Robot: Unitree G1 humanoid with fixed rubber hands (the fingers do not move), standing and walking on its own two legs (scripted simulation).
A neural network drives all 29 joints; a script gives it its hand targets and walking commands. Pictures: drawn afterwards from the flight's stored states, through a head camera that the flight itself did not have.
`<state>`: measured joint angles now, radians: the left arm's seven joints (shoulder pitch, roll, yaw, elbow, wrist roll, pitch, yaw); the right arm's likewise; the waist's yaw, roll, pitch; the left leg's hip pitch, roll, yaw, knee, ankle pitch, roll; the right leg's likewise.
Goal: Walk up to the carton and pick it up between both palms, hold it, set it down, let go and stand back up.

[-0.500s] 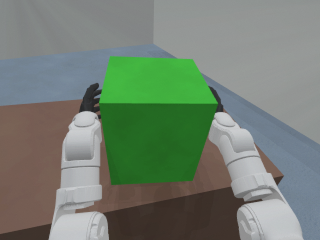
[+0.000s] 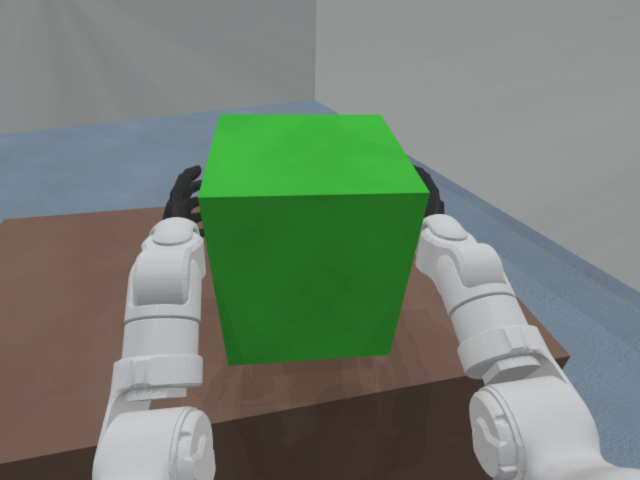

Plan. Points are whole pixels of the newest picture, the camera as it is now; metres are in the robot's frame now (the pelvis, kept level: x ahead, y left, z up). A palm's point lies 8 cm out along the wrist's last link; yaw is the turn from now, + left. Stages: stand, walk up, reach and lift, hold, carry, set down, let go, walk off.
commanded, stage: hold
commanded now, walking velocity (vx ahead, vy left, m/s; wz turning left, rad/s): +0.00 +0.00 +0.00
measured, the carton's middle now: (306, 237) +0.39 +0.02 +0.19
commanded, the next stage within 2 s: none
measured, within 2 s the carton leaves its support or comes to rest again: neither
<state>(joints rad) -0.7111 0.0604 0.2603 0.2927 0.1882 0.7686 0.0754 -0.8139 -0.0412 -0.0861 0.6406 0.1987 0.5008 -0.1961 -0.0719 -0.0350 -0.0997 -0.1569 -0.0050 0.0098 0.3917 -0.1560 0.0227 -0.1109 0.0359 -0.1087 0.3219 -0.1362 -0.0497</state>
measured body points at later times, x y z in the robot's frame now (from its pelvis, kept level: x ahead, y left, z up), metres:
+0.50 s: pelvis +0.01 +0.00 +0.00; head -0.06 +0.02 +0.44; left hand +0.38 +0.17 +0.22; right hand +0.39 -0.14 +0.21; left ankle +0.04 +0.10 -0.75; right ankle +0.03 -0.08 -0.75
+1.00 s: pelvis +0.01 +0.00 +0.00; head -0.06 +0.03 +0.44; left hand +0.39 +0.17 +0.21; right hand +0.39 -0.14 +0.21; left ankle +0.04 +0.10 -0.75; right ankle +0.03 -0.08 -0.75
